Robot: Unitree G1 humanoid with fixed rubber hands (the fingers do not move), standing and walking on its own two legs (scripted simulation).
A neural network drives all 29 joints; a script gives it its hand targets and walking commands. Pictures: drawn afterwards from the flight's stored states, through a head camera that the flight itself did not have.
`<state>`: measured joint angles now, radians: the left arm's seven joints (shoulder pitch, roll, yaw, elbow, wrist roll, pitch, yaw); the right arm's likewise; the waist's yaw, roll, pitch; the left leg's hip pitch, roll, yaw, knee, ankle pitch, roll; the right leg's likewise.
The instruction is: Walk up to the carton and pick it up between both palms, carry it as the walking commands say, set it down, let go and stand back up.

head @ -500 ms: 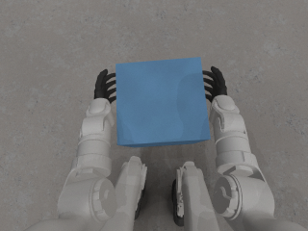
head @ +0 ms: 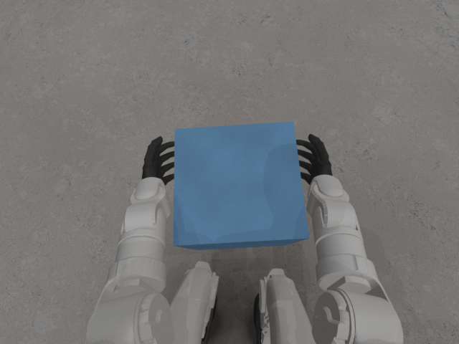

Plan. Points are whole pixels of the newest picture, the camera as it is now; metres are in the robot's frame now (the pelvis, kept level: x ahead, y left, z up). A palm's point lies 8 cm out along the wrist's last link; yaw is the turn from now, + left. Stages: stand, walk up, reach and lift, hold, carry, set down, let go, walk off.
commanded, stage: reach and lift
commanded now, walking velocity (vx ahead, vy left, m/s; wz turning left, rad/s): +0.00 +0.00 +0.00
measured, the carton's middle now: (238, 195) +0.39 +0.02 -0.13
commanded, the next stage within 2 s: none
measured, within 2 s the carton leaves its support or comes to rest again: neither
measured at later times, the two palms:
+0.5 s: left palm (143, 172) +0.37 +0.17 +0.03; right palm (335, 174) +0.39 -0.13 +0.02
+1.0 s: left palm (122, 162) +0.35 +0.17 +0.10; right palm (352, 167) +0.37 -0.13 +0.09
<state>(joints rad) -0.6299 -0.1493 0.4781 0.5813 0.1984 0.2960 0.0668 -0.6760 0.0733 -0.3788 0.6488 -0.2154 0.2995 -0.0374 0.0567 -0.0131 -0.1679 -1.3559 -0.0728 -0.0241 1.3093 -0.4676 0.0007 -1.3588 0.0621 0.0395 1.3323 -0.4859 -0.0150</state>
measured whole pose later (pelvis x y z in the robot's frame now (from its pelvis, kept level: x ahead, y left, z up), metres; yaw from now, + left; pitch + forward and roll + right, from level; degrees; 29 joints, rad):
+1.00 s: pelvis +0.04 +0.00 +0.12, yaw -1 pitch +12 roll +1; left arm -0.36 -0.18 0.38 0.48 0.27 0.37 0.03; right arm -0.37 0.17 -0.35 0.50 -0.28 0.36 -0.02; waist 0.06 0.00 -0.08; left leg -0.60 -0.06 -0.05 0.68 -0.29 0.01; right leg -0.60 0.05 0.07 0.71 -0.30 -0.02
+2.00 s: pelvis +0.04 -0.01 +0.14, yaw -1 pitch -8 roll +0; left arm -0.37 -0.18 0.32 0.34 0.31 0.72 0.01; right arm -0.35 0.18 -0.30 0.34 -0.30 0.70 -0.01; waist 0.06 0.00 0.02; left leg -0.10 -0.04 -0.07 0.43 -0.21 0.00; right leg -0.10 0.06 0.06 0.45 -0.22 -0.03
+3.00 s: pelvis +0.03 +0.01 +0.14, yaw -1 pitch -9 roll +0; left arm -0.32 -0.17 0.23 0.32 0.29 0.75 0.03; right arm -0.28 0.16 -0.25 0.27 -0.29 0.76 -0.01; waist 0.00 0.00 0.03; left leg -0.08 -0.05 -0.06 0.43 -0.20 0.02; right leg -0.07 0.04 0.07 0.43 -0.21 -0.01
